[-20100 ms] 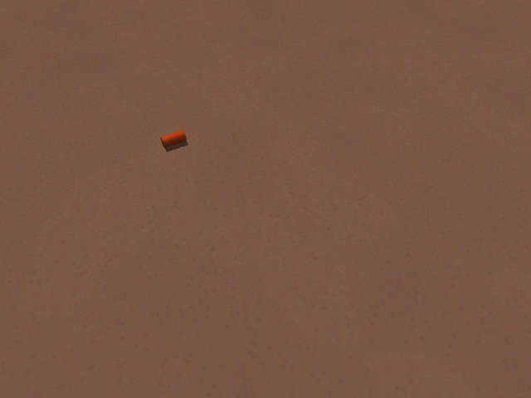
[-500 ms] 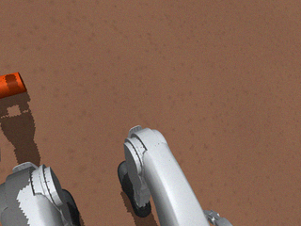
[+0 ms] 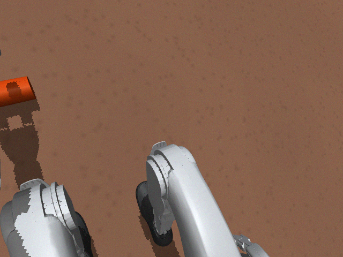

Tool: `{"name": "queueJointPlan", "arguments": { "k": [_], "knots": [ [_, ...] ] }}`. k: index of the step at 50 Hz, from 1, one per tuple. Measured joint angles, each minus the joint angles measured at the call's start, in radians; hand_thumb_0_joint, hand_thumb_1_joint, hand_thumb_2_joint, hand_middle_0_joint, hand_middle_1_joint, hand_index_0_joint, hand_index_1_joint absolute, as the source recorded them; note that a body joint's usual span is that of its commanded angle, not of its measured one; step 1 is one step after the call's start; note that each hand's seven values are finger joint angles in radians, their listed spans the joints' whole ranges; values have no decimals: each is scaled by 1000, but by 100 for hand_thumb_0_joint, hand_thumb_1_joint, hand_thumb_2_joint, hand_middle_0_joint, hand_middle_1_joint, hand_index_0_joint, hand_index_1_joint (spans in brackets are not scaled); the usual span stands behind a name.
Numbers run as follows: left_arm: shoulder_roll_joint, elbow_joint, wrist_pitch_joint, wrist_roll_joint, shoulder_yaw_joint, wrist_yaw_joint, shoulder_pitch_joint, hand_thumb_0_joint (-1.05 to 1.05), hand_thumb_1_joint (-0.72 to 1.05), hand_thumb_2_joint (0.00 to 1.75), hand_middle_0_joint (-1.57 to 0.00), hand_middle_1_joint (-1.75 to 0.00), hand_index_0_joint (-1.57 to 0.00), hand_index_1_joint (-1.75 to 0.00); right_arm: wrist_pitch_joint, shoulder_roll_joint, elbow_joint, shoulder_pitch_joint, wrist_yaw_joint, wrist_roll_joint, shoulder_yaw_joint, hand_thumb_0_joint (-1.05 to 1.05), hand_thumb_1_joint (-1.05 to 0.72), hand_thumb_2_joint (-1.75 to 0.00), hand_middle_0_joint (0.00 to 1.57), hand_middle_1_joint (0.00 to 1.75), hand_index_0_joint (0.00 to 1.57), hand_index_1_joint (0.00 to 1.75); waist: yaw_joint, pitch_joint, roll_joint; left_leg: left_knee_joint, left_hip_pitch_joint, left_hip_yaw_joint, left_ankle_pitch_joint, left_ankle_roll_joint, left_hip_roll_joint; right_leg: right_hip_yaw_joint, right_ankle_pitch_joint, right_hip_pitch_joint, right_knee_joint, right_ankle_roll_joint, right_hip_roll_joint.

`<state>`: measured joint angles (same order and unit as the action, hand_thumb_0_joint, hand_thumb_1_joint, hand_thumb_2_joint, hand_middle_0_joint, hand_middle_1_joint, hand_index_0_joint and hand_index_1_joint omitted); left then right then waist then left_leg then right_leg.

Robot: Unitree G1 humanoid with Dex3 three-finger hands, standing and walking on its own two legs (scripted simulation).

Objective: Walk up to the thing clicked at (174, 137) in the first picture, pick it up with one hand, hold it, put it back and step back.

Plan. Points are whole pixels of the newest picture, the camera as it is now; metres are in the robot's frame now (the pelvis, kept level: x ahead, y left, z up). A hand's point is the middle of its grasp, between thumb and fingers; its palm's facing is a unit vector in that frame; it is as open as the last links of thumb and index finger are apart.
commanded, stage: rest palm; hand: left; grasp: from above
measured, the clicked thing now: (2, 93) +0.55 +0.25 -0.30
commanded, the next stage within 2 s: close in 1.38 s
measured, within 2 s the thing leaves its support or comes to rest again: neither
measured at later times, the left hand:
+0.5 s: hand out of the picture +0.53 +0.25 -0.23, palm faces -0.46 -0.08 -0.88, open 13.0 cm
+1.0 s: hand out of the picture +0.52 +0.25 -0.25, palm faces -0.45 -0.09 -0.89, open 12.9 cm
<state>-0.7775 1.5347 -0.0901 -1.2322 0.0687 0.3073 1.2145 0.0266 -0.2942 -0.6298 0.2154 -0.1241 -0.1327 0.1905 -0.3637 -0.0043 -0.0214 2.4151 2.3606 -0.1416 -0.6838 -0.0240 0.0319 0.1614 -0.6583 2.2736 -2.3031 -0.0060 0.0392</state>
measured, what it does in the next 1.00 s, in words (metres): stands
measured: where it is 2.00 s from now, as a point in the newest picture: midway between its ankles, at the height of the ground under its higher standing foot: (122, 241)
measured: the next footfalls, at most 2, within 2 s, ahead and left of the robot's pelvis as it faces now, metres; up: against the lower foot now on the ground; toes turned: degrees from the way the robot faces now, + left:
none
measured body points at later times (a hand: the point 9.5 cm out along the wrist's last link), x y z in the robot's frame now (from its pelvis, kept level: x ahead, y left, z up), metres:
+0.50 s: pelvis +0.00 +0.00 -0.01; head +0.30 +0.09 +0.31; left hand +0.55 +0.26 -0.18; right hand -0.01 -0.24 -0.07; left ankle +0.07 +0.12 -0.30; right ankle +0.10 -0.11 -0.30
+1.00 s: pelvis +0.00 +0.00 -0.02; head +0.30 +0.10 +0.31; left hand +0.54 +0.26 -0.20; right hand +0.00 -0.24 -0.07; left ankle +0.07 +0.12 -0.30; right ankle +0.10 -0.11 -0.30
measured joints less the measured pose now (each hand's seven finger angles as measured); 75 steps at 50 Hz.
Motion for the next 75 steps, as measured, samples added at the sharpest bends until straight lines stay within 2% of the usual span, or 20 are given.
{"name": "queueJointPlan", "arguments": {
  "k": [5, 14, 19, 28, 41, 59, 75],
  "knots": [
    [-12, 43, -5, -12, -16, 24, 11, 0, -41, 104, -9, -118, -14, -113, 10, -2, 13, -6, -1, -6, 16, 0, -90, -90, 20, 30, 20, 30, -15, -13, -7, 8, 1, -3, -2, -2, 3, 2, 2, 1, -4, 2, 3],
    [-67, 98, -22, -34, -45, 76, 23, 0, -40, 102, -9, -117, -13, -113, 43, -3, 21, 3, -4, -26, 54, 0, -90, -90, 20, 30, 20, 30, -45, -66, -32, 33, 12, -12, -1, -5, 4, 11, 7, 8, -20, 7, 6],
    [-98, 101, -31, -43, -68, 109, 15, 0, -40, 101, -9, -116, -13, -112, 62, -6, 15, 17, -11, -38, 68, 0, -90, -90, 20, 30, 20, 30, -53, -87, -44, 47, 21, -21, -6, -3, 5, 18, 5, 14, -28, 6, 9],
    [-150, 102, -37, -43, -103, 138, 11, 0, -37, 102, -11, -116, -14, -112, 97, -22, 18, 19, -41, -61, 89, 0, -90, -90, 20, 30, 20, 30, -66, -128, -58, 70, 20, -41, -26, 0, 6, 35, -5, 9, -38, 7, 14],
    [-178, 142, -45, -42, -108, 170, 4, 0, -33, 99, -13, -115, -17, -111, 124, -36, 29, -12, -64, -72, 114, 0, -91, -90, 20, 30, 20, 30, -75, -143, -74, 83, 13, -64, -30, 0, 7, 53, -1, -5, -34, 10, 20],
    [-208, 182, -43, -40, -75, 207, 25, 0, -41, 100, -11, -112, -13, -110, 160, -44, 41, -26, -79, -81, 147, 0, -91, -91, 20, 30, 20, 30, -91, -166, -98, 91, 11, -77, -31, -2, 9, 63, 5, -12, -29, 16, 26],
    [-228, 164, -31, -21, -90, 216, 23, 0, -45, 105, -11, -111, -11, -111, 173, -48, 45, -37, -95, -85, 162, 0, -91, -91, 20, 30, 20, 30, -100, -185, -109, 87, 2, -87, -42, 0, 11, 71, -1, -23, -18, 16, 30]
  ]
}}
